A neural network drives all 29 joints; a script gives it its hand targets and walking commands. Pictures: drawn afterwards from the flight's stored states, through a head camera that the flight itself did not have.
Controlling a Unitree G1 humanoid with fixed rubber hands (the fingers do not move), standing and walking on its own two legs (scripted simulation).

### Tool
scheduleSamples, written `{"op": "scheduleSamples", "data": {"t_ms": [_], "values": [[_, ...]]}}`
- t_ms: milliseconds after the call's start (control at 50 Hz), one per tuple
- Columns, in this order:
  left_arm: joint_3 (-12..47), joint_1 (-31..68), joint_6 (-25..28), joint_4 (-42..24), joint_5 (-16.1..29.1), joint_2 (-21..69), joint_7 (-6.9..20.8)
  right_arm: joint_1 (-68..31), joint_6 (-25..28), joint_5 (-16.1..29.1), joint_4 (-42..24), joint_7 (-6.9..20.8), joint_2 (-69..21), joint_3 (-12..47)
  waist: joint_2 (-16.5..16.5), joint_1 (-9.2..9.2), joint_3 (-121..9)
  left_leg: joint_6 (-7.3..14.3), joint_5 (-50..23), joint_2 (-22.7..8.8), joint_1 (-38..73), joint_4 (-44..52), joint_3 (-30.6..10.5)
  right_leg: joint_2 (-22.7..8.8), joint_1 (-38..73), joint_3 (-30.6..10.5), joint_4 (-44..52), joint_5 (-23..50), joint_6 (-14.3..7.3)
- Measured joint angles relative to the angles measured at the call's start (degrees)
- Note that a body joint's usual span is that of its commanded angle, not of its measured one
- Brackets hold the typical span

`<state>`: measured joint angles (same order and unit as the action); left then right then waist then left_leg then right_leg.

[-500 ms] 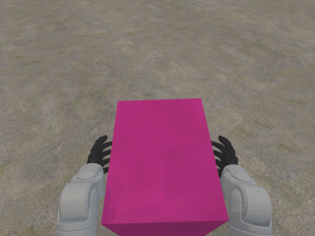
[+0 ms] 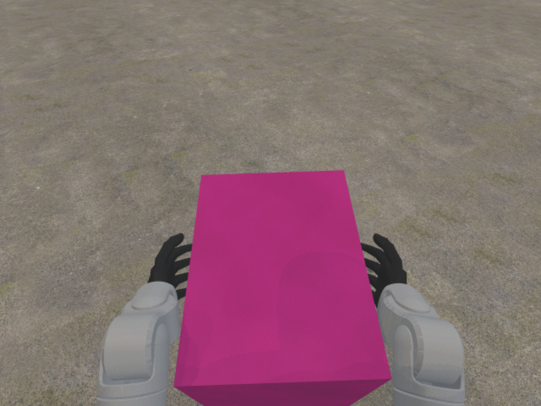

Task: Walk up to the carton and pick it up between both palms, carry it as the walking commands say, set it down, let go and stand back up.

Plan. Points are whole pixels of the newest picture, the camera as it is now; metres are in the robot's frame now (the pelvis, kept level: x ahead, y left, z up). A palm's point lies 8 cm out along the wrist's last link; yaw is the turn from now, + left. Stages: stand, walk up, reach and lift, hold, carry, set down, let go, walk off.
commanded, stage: carry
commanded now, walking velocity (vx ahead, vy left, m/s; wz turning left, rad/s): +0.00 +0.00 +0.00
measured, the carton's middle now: (276, 300) +0.28 -0.01 +0.00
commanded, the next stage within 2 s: none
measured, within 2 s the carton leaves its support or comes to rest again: neither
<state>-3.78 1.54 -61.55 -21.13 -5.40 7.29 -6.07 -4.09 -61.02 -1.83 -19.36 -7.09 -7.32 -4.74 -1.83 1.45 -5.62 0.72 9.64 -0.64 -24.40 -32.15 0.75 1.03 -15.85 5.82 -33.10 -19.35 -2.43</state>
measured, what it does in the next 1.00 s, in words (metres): stands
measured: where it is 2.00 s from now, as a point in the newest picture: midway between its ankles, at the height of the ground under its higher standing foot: outside the picture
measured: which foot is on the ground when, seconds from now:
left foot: down 0.00-1.00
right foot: down 0.00-1.00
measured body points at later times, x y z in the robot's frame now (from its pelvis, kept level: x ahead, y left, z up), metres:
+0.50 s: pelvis +0.00 +0.00 +0.00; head -0.02 +0.00 +0.45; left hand +0.27 +0.15 +0.08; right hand +0.27 -0.16 +0.08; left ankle +0.08 +0.11 -0.73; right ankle -0.02 -0.09 -0.73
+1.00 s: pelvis +0.00 +0.00 +0.00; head -0.02 +0.00 +0.45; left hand +0.27 +0.15 +0.07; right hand +0.27 -0.16 +0.07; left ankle +0.08 +0.11 -0.73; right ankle -0.02 -0.09 -0.73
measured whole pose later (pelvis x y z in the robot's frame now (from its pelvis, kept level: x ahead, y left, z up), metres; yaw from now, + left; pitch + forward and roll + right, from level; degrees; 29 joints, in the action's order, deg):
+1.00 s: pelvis +0.00 +0.00 +0.00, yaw +0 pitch +2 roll -1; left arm -3.8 2.2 -58.4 -17.7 -6.8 7.3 -5.5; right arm -5.2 -57.5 -1.9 -15.3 -6.4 -7.3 -5.6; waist -1.2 1.5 -5.2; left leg 0.7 9.7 -0.6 -24.3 -32.1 0.8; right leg 1.0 -15.7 5.8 -33.1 -19.4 -2.4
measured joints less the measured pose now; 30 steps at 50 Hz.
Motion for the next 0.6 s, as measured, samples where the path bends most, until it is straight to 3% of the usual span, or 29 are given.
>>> {"op": "scheduleSamples", "data": {"t_ms": [600], "values": [[0.00, 0.29, 1.89, 2.03, -0.99, 0.00, 0.43, -0.50, 2.26, -0.03, 2.61, 0.43, 0.00, -0.42, 0.57, 0.00, 0.19, 0.00, 0.00, 0.00, 0.08, 0.00, 0.00, -0.01, 0.09, 0.00, 0.00, 0.00, 0.00]]}}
